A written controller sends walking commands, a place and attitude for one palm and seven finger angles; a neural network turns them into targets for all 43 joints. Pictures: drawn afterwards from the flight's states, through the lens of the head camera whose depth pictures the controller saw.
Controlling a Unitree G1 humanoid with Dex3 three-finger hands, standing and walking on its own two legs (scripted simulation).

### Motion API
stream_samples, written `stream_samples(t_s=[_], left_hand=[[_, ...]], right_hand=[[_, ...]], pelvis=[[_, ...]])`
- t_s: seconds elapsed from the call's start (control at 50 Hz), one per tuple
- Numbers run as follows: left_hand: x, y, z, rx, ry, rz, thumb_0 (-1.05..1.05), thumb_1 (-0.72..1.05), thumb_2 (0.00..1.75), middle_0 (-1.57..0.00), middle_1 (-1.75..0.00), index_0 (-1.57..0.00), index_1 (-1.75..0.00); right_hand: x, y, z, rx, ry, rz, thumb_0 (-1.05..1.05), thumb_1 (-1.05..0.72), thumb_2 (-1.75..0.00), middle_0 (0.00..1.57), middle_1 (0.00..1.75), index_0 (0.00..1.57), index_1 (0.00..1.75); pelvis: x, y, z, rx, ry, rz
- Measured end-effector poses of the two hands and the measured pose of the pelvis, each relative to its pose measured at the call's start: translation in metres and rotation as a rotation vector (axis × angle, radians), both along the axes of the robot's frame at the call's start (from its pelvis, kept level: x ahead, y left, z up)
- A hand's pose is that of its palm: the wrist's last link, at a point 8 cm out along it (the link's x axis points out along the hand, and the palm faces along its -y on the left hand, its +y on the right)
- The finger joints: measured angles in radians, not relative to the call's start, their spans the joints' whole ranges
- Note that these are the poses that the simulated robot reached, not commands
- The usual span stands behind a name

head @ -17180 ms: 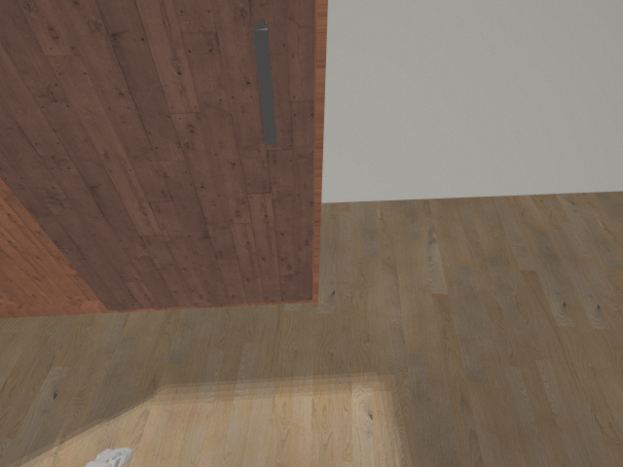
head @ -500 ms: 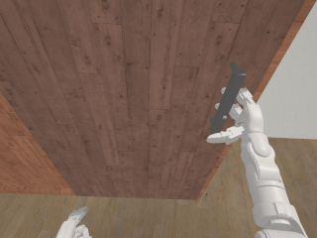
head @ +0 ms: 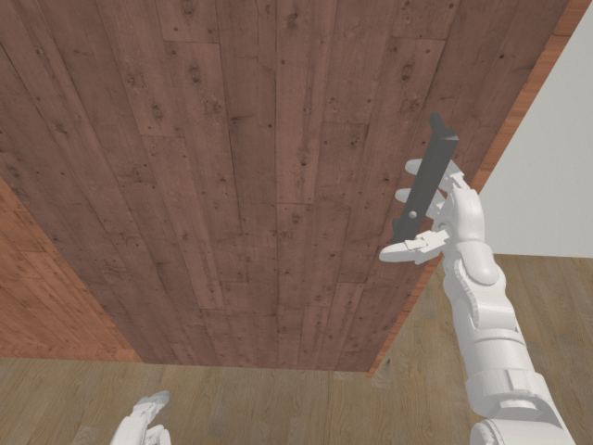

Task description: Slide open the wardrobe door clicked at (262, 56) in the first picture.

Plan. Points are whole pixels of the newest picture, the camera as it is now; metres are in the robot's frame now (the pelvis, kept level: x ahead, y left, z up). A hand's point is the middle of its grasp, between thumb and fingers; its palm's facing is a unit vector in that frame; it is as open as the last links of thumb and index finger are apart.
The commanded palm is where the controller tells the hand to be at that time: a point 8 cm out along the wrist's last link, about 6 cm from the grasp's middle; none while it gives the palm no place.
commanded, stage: grip the handle and tug to test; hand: right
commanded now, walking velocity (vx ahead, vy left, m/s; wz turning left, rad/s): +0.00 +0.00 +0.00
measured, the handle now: (415, 190) +0.45 -0.12 +0.13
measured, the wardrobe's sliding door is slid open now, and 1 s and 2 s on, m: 0.00 0.00 0.00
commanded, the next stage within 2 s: tug the door sideways, standing still in 1.44 s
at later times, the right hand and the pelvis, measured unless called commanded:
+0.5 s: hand (416, 218) +0.39 -0.12 +0.13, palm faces -0.04 +1.00 +0.01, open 9.1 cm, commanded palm +0.36 -0.17 +0.13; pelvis +0.00 -0.01 +0.00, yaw +0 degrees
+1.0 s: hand (414, 218) +0.39 -0.11 +0.13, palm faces -0.04 +1.00 +0.01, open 6.7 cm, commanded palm +0.35 -0.17 +0.13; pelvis +0.01 +0.00 +0.00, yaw +1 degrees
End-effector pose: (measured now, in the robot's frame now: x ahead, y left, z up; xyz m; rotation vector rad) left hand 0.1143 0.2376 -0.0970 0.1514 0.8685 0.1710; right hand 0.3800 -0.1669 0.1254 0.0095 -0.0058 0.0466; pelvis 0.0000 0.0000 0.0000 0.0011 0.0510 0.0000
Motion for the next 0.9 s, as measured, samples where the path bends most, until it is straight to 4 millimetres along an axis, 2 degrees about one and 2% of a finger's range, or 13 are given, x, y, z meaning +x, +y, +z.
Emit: stream_samples(t_s=[0.12,0.24,0.5,0.66,0.9], left_hand=[[-0.006,-0.001,-0.001,-0.005,0.014,0.012,0.02,0.9,0.9,-0.2,-0.3,-0.2,-0.3],[-0.005,-0.001,0.0,-0.002,0.015,0.014,0.02,0.9,0.9,-0.2,-0.3,-0.2,-0.3],[0.01,-0.007,0.007,-0.007,-0.04,-0.001,0.02,0.9,0.9,-0.2,-0.3,-0.2,-0.3],[0.012,-0.005,0.009,-0.012,-0.055,0.008,0.02,0.9,0.9,-0.2,-0.3,-0.2,-0.3],[0.012,0.003,0.007,-0.003,-0.023,0.018,0.02,0.9,0.9,-0.2,-0.3,-0.2,-0.3]], right_hand=[[0.0,-0.004,0.002,0.003,-0.012,-0.001,-0.01,0.48,-0.31,0.3,1.2,0.31,1.2],[-0.006,-0.008,0.0,-0.003,-0.008,-0.001,-0.01,0.33,-0.37,0.31,1.22,0.32,1.22],[-0.009,-0.004,0.002,0.001,-0.004,-0.004,0.0,-0.22,-0.61,0.35,1.28,0.34,1.28],[-0.01,-0.003,0.002,0.002,-0.006,-0.008,0.01,-0.59,-0.76,0.34,1.3,0.33,1.29],[-0.01,-0.001,0.002,0.003,-0.008,-0.002,0.01,-0.61,-0.77,0.31,1.33,0.28,1.33]], pelvis=[[0.003,-0.002,0.0,0.002,0.002,0.006],[0.004,-0.004,0.001,0.004,-0.003,0.003],[0.003,-0.005,0.001,0.003,-0.013,0.007],[0.006,-0.004,0.002,0.003,-0.015,0.016],[0.012,0.0,0.003,0.003,-0.013,0.014]])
